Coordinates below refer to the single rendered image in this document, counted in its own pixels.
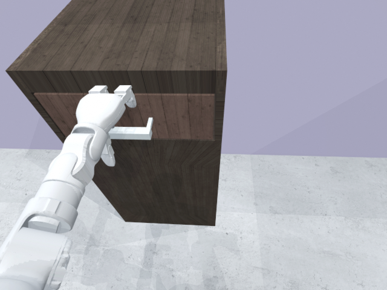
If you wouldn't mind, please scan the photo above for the handle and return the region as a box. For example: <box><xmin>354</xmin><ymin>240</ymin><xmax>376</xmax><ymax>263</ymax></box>
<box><xmin>108</xmin><ymin>118</ymin><xmax>153</xmax><ymax>140</ymax></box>

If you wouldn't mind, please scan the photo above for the robot left upper arm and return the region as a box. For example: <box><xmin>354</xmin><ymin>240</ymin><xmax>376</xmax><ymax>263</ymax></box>
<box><xmin>0</xmin><ymin>227</ymin><xmax>73</xmax><ymax>290</ymax></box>

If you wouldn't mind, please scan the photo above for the left robot hand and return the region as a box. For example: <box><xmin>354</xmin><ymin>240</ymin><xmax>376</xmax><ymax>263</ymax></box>
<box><xmin>76</xmin><ymin>85</ymin><xmax>137</xmax><ymax>166</ymax></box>

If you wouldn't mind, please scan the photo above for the drawer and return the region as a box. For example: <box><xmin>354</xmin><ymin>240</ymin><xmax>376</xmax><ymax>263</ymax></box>
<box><xmin>34</xmin><ymin>92</ymin><xmax>214</xmax><ymax>140</ymax></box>

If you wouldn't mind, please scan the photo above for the cabinet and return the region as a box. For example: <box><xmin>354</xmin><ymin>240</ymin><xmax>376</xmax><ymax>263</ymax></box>
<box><xmin>5</xmin><ymin>0</ymin><xmax>227</xmax><ymax>226</ymax></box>

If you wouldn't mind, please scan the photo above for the robot left forearm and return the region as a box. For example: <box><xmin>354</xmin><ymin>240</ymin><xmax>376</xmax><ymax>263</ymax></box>
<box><xmin>0</xmin><ymin>123</ymin><xmax>108</xmax><ymax>263</ymax></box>

